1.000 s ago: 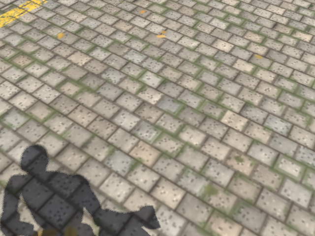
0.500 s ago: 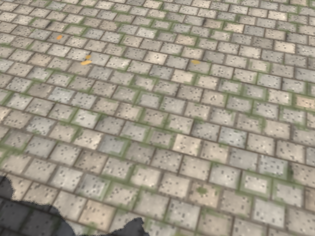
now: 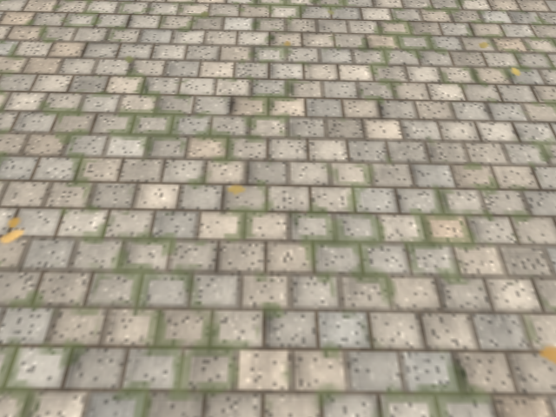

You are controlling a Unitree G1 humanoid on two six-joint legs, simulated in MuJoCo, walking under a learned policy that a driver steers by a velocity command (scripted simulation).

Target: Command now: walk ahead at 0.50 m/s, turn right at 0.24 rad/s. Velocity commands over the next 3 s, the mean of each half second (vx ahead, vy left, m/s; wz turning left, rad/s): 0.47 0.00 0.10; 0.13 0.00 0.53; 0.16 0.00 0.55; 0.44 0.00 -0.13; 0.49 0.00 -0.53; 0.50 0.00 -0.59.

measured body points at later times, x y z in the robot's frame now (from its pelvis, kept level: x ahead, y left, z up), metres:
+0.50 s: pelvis +0.26 -0.05 +0.00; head +0.29 -0.06 +0.45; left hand +0.34 +0.23 -0.10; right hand +0.39 -0.33 -0.12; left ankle +0.26 +0.10 -0.66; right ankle +0.28 -0.15 -0.74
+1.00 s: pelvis +0.39 -0.01 -0.01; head +0.43 +0.03 +0.44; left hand +0.44 +0.31 -0.12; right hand +0.64 -0.22 -0.09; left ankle +0.44 +0.10 -0.74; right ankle +0.48 -0.16 -0.69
